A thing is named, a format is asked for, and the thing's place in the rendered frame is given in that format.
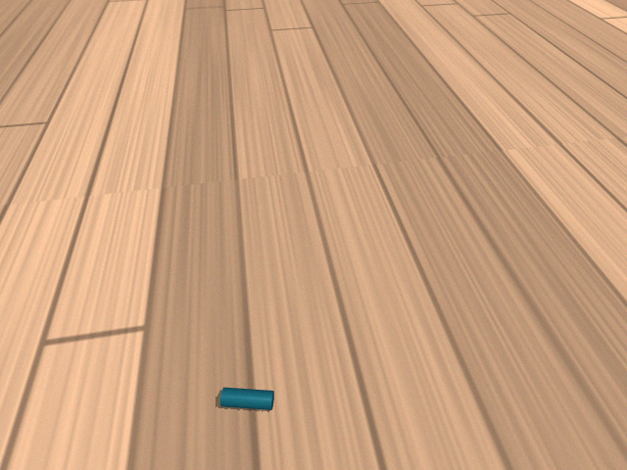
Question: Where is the can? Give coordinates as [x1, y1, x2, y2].
[220, 388, 274, 410]

